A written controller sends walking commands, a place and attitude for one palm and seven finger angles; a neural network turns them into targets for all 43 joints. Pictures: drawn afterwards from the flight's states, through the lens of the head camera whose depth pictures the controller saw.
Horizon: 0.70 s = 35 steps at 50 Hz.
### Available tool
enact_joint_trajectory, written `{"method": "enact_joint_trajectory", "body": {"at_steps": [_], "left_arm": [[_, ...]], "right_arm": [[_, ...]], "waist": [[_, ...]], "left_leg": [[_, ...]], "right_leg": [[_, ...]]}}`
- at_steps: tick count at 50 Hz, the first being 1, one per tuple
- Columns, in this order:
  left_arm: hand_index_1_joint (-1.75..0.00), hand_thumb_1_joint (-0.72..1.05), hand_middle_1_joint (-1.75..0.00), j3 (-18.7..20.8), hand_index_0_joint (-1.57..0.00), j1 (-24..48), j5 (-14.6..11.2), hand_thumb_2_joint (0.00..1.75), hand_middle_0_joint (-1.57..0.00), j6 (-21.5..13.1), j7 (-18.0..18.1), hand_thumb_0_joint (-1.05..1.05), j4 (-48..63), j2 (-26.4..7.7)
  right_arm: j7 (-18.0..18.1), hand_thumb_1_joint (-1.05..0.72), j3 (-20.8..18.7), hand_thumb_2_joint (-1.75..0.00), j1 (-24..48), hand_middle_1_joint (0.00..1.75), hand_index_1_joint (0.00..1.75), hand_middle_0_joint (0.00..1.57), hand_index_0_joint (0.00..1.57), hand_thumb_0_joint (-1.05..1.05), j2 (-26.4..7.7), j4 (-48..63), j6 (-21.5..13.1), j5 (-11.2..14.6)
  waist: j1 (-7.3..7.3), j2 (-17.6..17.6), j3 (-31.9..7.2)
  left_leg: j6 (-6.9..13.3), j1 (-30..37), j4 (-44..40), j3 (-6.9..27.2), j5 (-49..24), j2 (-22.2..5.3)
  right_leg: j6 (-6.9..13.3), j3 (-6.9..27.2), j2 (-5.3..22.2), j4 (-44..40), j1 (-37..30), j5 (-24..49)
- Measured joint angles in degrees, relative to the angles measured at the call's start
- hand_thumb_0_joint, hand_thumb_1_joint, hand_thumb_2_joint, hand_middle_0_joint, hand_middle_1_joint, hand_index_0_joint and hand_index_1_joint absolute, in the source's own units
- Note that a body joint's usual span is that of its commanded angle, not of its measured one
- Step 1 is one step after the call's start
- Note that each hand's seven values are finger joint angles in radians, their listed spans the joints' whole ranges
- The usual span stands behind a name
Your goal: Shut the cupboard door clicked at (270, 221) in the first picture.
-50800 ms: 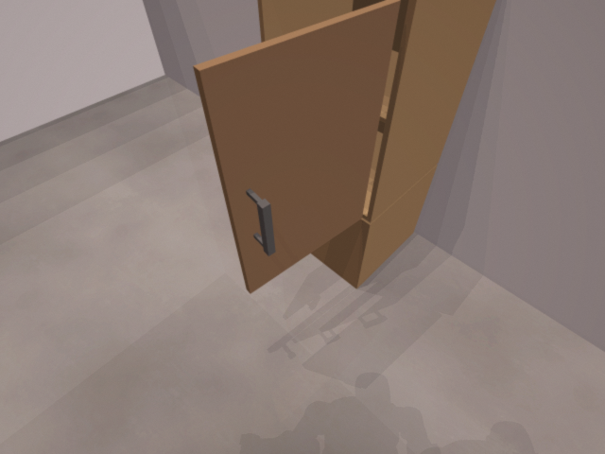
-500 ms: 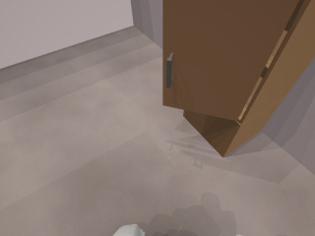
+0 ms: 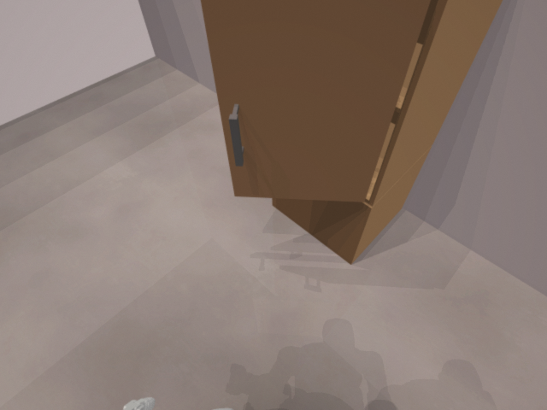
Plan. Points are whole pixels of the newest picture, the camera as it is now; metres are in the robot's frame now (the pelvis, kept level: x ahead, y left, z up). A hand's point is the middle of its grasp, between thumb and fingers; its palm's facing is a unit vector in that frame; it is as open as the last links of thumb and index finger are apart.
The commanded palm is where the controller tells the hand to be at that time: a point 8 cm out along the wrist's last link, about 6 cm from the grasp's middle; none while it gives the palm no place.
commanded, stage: take the last steps up to it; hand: left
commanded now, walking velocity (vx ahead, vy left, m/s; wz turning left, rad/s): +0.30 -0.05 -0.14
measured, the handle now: (237, 136) +0.71 +0.11 -0.07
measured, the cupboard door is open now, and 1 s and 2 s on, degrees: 40 40 40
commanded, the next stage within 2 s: come to a stop and stand still in 0.70 s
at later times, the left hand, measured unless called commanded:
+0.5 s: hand (174, 387) +0.18 +0.18 -0.16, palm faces -0.08 -0.98 -0.18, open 7.4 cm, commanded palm none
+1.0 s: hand (217, 344) +0.26 +0.12 -0.19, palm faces +0.00 -0.99 -0.14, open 7.4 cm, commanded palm none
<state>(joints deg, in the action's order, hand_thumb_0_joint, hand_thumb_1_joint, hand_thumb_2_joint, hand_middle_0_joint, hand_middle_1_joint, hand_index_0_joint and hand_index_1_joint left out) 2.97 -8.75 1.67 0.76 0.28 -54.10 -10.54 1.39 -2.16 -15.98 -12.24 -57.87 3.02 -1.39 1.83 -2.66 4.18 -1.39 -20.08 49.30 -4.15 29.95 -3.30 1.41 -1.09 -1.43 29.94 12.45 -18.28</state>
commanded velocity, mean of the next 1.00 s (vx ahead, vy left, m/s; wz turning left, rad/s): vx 0.12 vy -0.04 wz -0.04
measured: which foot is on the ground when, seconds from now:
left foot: up 0.00-0.16, down 0.18-0.60, up 0.62-0.88, down 0.90-1.00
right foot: down 0.00-0.18, up 0.20-0.56, down 0.58-1.00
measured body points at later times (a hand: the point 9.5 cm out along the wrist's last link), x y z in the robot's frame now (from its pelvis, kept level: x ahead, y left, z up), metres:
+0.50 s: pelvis +0.11 +0.00 +0.01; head +0.13 +0.00 +0.46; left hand +0.18 +0.24 -0.14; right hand +0.02 -0.21 -0.14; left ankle +0.06 +0.12 -0.73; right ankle +0.16 -0.14 -0.70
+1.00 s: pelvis +0.26 -0.03 +0.00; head +0.29 -0.01 +0.45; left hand +0.26 +0.18 -0.17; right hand +0.34 -0.27 -0.14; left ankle +0.31 +0.06 -0.73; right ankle +0.19 -0.14 -0.73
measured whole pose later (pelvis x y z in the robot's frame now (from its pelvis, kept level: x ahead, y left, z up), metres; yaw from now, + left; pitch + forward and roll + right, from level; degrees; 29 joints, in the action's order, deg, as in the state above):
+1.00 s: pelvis +0.26 -0.03 +0.00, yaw -5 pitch -1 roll -1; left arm 1.5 -16.9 1.1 0.5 2.4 -63.4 -7.7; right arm 1.7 -0.2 -7.5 -8.6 -58.0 -1.2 -0.9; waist -1.9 2.0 3.2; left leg 2.4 -18.1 32.9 -5.7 14.4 -1.9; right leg -0.4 -5.5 0.6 29.3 6.6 -21.1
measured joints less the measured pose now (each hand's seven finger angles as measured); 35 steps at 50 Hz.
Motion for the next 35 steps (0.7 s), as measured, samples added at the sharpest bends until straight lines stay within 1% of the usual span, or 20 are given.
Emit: {"method": "enact_joint_trajectory", "body": {"at_steps": [2, 4, 6, 8, 9, 10, 12, 14, 16, 18, 20, 23, 25, 27, 29, 30, 31, 32, 34, 35], "left_arm": [[-0.3, 0.9, -0.3, -0.05, -0.2, -1.42, 0.03, 0.9, -0.2, -0.3, 0.27, 0.0, -0.78, 0.49], [-0.3, 0.9, -0.3, -0.03, -0.2, -3.08, 0.12, 0.9, -0.2, -0.54, 0.25, 0.0, -1.7, 0.67], [-0.3, 0.9, -0.3, 0.07, -0.2, -4.75, 0.16, 0.9, -0.2, -0.71, 0.06, 0.0, -2.77, 0.63], [-0.3, 0.9, -0.3, 0.26, -0.2, -6.4, 0.01, 0.9, -0.2, -0.58, -0.21, 0.0, -3.89, 0.49], [-0.3, 0.9, -0.3, 0.35, -0.2, -7.36, -0.1, 0.9, -0.2, -0.39, -0.36, 0.0, -4.28, 0.55], [-0.3, 0.9, -0.3, 0.48, -0.2, -8.04, -0.25, 0.9, -0.2, -0.08, -0.51, 0.0, -4.74, 0.53], [-0.3, 0.9, -0.3, 0.7, -0.2, -8.68, -0.01, 0.9, -0.2, 0.76, -0.83, 0.01, -5.87, 0.17], [-0.3, 0.9, -0.3, 0.99, -0.2, -8.55, 0.4, 0.9, -0.2, 1.21, -1.27, 0.01, -6.7, -0.27], [-0.3, 0.9, -0.3, 1.27, -0.2, -7.78, 0.51, 0.9, -0.2, 1.17, -1.7, 0.01, -6.69, -0.56], [-0.3, 0.91, -0.3, 1.37, -0.2, -6.82, 0.41, 0.9, -0.2, 0.87, -1.96, 0.01, -6.03, -0.57], [-0.3, 0.91, -0.3, 1.33, -0.2, -5.84, 0.27, 0.9, -0.2, 0.54, -2.04, 0.01, -5.22, -0.35], [-0.3, 0.91, -0.3, 1.17, -0.19, -4.31, 0.18, 0.9, -0.2, 0.13, -2.05, 0.01, -4.36, -0.07], [-0.3, 0.91, -0.3, 1.13, -0.19, -3.22, 0.18, 0.9, -0.2, -0.04, -2.02, 0.01, -4.13, 0.04], [-0.3, 0.91, -0.3, 1.07, -0.19, -2.3, 0.2, 0.9, -0.19, -0.39, -1.99, 0.01, -4.06, 0.05], [-0.3, 0.91, -0.3, 1.0, -0.19, -1.98, 0.19, 0.9, -0.2, -1.27, -1.93, 0.01, -3.81, -0.29], [-0.3, 0.91, -0.3, 1.06, -0.2, -1.54, 0.22, 0.9, -0.2, -1.99, -1.66, 0.01, -4.06, 0.08], [-0.3, 0.91, -0.3, 0.95, -0.2, -1.16, 0.17, 0.9, -0.2, -2.59, -1.38, 0.0, -4.23, 0.66], [-0.3, 0.91, -0.3, 0.77, -0.2, -1.11, 0.07, 0.9, -0.2, -3.16, -1.07, 0.0, -4.31, 1.2], [-0.3, 0.91, -0.3, 0.47, -0.2, -1.64, -0.15, 0.9, -0.2, -3.71, -0.25, 0.0, -4.53, 2.05], [-0.3, 0.92, -0.3, 0.81, -0.2, -2.05, -0.34, 0.9, -0.2, -3.87, 0.47, 0.0, -4.61, 2.17]], "right_arm": [[-0.35, -0.91, 0.05, -0.9, 0.03, 0.3, 0.3, 0.2, 0.2, 0.01, 0.29, -0.19, -0.33, 0.0], [-0.81, -0.91, 0.09, -0.9, 0.06, 0.3, 0.3, 0.2, 0.2, 0.01, 0.74, 0.04, -0.77, -0.06], [-1.22, -0.91, 0.12, -0.9, 0.2, 0.3, 0.3, 0.2, 0.2, 0.01, 1.23, 0.45, -1.31, -0.11], [-1.42, -0.91, 0.26, -0.9, 0.16, 0.3, 0.3, 0.2, 0.2, 0.01, 1.54, 0.99, -2.26, -0.22], [-1.44, -0.91, 0.35, -0.9, -0.14, 0.3, 0.3, 0.2, 0.2, 0.01, 1.41, 1.41, -3.02, -0.34], [-1.33, -0.91, 0.32, -0.9, -0.18, 0.3, 0.3, 0.2, 0.2, 0.01, 1.43, 1.57, -3.8, -0.68], [-1.04, -0.91, 0.48, -0.9, -0.31, 0.3, 0.3, 0.2, 0.2, 0.01, 1.98, 1.71, -4.68, -1.16], [-0.79, -0.91, 0.83, -0.9, -1.49, 0.3, 0.3, 0.2, 0.2, 0.01, 2.59, 1.73, -5.06, -1.27], [-0.48, -0.91, 1.13, -0.9, -3.03, 0.3, 0.3, 0.2, 0.2, 0.01, 3.08, 1.02, -5.24, -1.18], [-0.35, -0.91, 1.29, -0.9, -4.56, 0.3, 0.3, 0.2, 0.2, 0.01, 3.4, -0.19, -5.25, -1.04], [-0.41, -0.91, 1.21, -0.9, -5.87, 0.3, 0.3, 0.2, 0.2, 0.01, 3.55, -1.48, -5.03, -0.95], [-0.62, -0.91, 0.84, -0.9, -7.2, 0.3, 0.3, 0.2, 0.2, 0.01, 3.75, -3.2, -4.6, -0.94], [-0.72, -0.91, 0.57, -0.9, -7.82, 0.3, 0.3, 0.2, 0.2, 0.01, 3.87, -4.05, -4.35, -0.94], [-0.79, -0.91, 0.37, -0.9, -8.38, 0.3, 0.3, 0.2, 0.2, 0.01, 3.97, -4.79, -4.13, -0.88], [-0.9, -0.91, 0.28, -0.9, -9.32, 0.3, 0.3, 0.2, 0.2, 0.01, 4.24, -5.4, -3.97, -0.6], [-1.01, -0.91, 0.2, -0.9, -9.18, 0.3, 0.3, 0.2, 0.2, 0.01, 4.01, -5.85, -3.79, -0.28], [-1.07, -0.91, 0.13, -0.9, -8.53, 0.3, 0.3, 0.2, 0.2, 0.01, 3.66, -6.14, -3.33, -0.03], [-1.08, -0.91, 0.06, -0.9, -7.65, 0.3, 0.3, 0.2, 0.2, 0.01, 3.41, -6.34, -2.87, 0.05], [-0.93, -0.91, -0.09, -0.9, -5.59, 0.3, 0.3, 0.2, 0.2, 0.01, 3.17, -6.21, -2.52, 0.13], [-0.85, -0.91, -0.17, -0.9, -4.59, 0.3, 0.3, 0.2, 0.2, 0.01, 3.12, -5.8, -2.6, 0.12]], "waist": [[-0.28, 0.67, -0.37], [-0.58, 1.54, -0.97], [-0.91, 2.38, -1.56], [-1.01, 3.0, -2.03], [-1.05, 2.8, -2.53], [-1.0, 2.89, -2.74], [-1.0, 3.81, -2.61], [-0.75, 4.43, -2.7], [-0.7, 4.53, -2.57], [-0.89, 4.18, -2.36], [-0.95, 3.56, -2.17], [-0.47, 2.89, -1.62], [0.06, 2.69, -1.19], [0.6, 2.53, -0.86], [0.67, 3.1, -1.05], [0.34, 2.33, -0.83], [0.33, 1.32, -0.33], [0.33, 0.8, -0.04], [0.07, 0.8, 0.09], [-0.14, 0.93, -0.06]], "left_leg": [[-0.21, -1.81, 4.25, 0.14, 0.02, 0.45], [-0.32, -2.33, 2.92, -0.25, -1.12, 0.33], [-0.22, -1.62, -2.09, -0.6, -3.26, 0.07], [-0.15, 0.74, -9.96, -1.1, -7.43, -0.08], [0.24, 2.17, -14.23, -0.78, -8.31, -0.26], [1.05, 2.08, -14.6, -0.96, -12.21, -0.32], [2.59, 2.39, -12.72, -2.5, -12.56, -0.35], [3.05, 4.38, -14.68, -3.6, -12.0, -0.23], [2.79, 6.95, -18.65, -4.02, -13.13, -0.04], [2.64, 9.41, -22.63, -4.19, -14.5, 0.03], [2.48, 11.4, -25.66, -4.26, -15.26, -0.06], [1.82, 13.67, -27.82, -4.46, -14.98, -0.29], [1.13, 14.76, -27.77, -4.67, -13.84, -0.54], [0.2, 15.52, -26.32, -4.78, -11.83, -1.04], [-0.9, 15.52, -22.71, -4.91, -8.52, -1.37], [-0.44, 14.49, -18.98, -4.62, -6.34, -2.4], [0.45, 12.45, -13.04, -3.21, -2.97, -2.99], [1.18, 9.66, -6.06, -1.53, -0.72, -2.69], [1.84, 3.98, 5.49, 0.3, -0.95, -1.5], [1.85, 1.51, 8.66, 0.57, -2.01, -1.17]], "right_leg": [[0.02, 0.54, 0.2, -1.46, -1.49, 0.67], [-0.11, 0.94, 0.44, -2.69, -2.88, 0.74], [-0.33, 1.25, 0.6, -3.12, -3.92, 0.31], [-0.76, 1.43, 0.65, -1.89, -4.43, -1.1], [-0.82, 1.51, 0.33, -0.02, -3.85, -2.49], [-0.41, 1.62, 0.3, 3.61, -2.41, -5.2], [0.33, 1.81, 0.54, 15.16, 2.43, -9.09], [0.41, 1.09, 1.21, 25.41, 7.78, -7.31], [-0.12, 0.19, 2.32, 29.37, 11.66, -3.84], [-0.71, -0.45, 3.46, 28.15, 14.02, -0.65], [-1.15, -0.98, 4.49, 23.94, 15.06, 1.77], [-1.48, -1.56, 5.44, 15.96, 14.63, 3.56], [-1.57, -2.01, 5.53, 11.33, 13.48, 4.17], [-1.46, -2.75, 5.06, 6.37, 11.1, 5.1], [-0.76, -3.15, 4.39, 0.71, 7.36, 6.38], [-0.23, -3.42, 3.57, 1.29, 7.13, 5.75], [0.22, -4.01, 2.85, 2.73, 7.02, 4.67], [0.53, -4.53, 2.47, 3.09, 6.43, 3.85], [0.79, -5.1, 2.11, 1.09, 4.19, 3.69], [0.85, -5.36, 1.9, -0.52, 2.92, 4.03]]}}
